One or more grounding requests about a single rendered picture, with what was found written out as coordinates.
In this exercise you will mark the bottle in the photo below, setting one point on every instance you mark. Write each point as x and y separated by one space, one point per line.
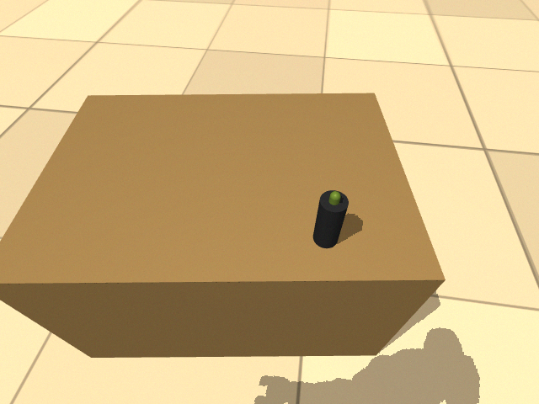
330 217

